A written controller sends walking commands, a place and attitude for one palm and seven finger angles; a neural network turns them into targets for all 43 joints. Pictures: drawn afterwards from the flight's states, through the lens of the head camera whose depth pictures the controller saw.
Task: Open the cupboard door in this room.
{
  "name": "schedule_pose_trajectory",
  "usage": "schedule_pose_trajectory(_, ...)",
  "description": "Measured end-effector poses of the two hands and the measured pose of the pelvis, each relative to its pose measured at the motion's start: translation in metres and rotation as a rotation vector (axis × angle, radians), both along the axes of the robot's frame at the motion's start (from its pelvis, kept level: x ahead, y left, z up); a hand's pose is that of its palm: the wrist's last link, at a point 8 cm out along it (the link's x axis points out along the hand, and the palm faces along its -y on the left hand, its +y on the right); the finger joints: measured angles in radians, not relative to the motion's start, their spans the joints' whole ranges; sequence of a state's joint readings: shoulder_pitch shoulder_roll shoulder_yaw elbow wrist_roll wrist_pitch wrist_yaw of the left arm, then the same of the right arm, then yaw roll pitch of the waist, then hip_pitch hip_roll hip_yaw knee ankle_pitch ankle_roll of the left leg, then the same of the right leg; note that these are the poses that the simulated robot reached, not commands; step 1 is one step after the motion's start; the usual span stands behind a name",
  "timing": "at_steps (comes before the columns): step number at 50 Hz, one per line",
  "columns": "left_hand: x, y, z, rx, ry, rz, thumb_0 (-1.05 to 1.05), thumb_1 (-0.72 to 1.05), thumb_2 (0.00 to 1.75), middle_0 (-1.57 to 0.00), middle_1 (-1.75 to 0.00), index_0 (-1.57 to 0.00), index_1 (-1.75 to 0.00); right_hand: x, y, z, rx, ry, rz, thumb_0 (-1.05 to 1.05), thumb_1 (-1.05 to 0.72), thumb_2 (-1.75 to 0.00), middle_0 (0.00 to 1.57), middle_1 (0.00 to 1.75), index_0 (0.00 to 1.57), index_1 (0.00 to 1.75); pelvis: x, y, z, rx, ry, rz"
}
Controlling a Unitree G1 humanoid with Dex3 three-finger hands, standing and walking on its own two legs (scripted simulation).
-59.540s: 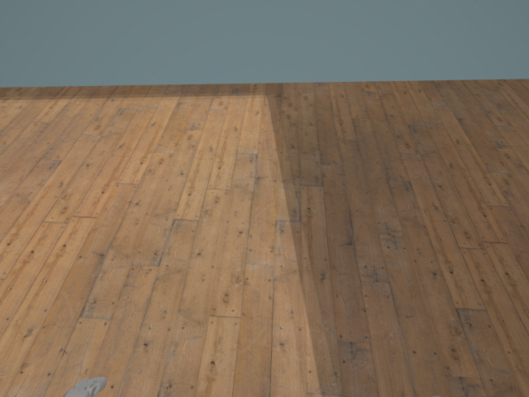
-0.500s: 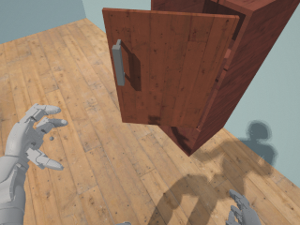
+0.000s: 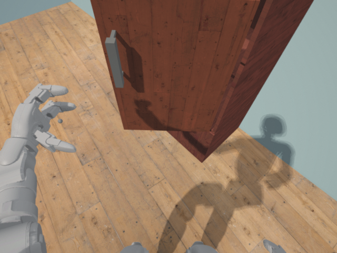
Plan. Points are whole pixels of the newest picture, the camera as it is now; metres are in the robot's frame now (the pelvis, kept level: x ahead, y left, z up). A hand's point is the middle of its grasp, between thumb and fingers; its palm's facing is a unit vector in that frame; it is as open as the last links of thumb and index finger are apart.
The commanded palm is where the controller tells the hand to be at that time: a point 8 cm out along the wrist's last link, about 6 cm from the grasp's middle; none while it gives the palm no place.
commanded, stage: move the hooked fingers beside the handle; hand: left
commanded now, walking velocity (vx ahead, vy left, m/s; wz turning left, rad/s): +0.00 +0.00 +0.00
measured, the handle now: (116, 60) +0.62 +0.17 +0.07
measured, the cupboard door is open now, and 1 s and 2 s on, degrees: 46 46 46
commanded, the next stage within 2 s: slide the fingers in behind the handle in 1.80 s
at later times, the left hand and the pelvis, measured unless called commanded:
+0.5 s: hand (75, 94) +0.47 +0.24 +0.08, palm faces +0.00 -1.00 -0.01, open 14.0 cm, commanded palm +0.45 +0.29 +0.07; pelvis +0.00 +0.00 -0.01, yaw -1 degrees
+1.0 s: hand (88, 71) +0.55 +0.23 +0.08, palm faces -0.01 -1.00 +0.00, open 14.0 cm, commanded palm +0.54 +0.27 +0.07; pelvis +0.01 +0.01 -0.02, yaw -2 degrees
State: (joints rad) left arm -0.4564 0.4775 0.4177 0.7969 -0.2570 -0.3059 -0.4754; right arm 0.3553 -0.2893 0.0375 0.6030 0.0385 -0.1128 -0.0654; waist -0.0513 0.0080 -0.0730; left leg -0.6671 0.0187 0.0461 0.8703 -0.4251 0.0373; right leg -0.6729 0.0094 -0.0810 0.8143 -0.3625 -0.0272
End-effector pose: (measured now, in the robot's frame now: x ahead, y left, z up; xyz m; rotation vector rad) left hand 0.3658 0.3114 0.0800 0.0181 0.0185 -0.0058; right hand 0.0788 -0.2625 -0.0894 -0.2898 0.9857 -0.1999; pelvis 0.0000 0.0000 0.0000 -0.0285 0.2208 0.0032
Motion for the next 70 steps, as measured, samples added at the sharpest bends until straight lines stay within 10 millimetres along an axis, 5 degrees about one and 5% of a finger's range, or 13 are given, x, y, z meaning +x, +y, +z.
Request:
schedule_pose_trajectory(19, 0.064, -0.014, 0.0, -0.016, 0.0, 0.009, -0.01, -0.5, 0.3, -0.3, -1.2, -0.3, -1.2, -0.03, 0.0, -0.01, -0.002, 0.141, -0.064, 0.01, -0.91, -0.9, 0.2, 0.3, 0.2, 0.3, 0.002, 0.002, -0.006, -0.006, 0.058, -0.009)
schedule_pose_trajectory(51, 0.167, -0.027, 0.001, -0.015, 0.027, 0.0, -0.01, -0.49, 0.3, -0.3, -1.2, -0.3, -1.2, -0.121, 0.011, -0.009, -0.02, 0.469, -0.204, 0.01, -0.91, -0.9, 0.2, 0.3, 0.2, 0.3, 0.007, 0.008, -0.019, -0.035, 0.187, -0.024)
schedule_pose_trajectory(64, 0.176, -0.024, -0.017, -0.015, 0.059, 0.001, -0.01, -0.49, 0.3, -0.3, -1.2, -0.3, -1.2, -0.122, 0.021, -0.006, -0.003, 0.518, -0.22, 0.0, -0.91, -0.9, 0.2, 0.3, 0.21, 0.3, 0.016, 0.012, -0.019, -0.041, 0.21, -0.033)
schedule_pose_trajectory(70, 0.174, -0.019, -0.009, 0.002, -0.003, 0.014, -0.02, -0.49, 0.3, -0.3, -1.2, -0.3, -1.2, -0.11, 0.019, -0.006, -0.006, 0.503, -0.212, 0.0, -0.91, -0.9, 0.2, 0.3, 0.2, 0.3, 0.021, 0.013, -0.017, -0.045, 0.208, -0.03)
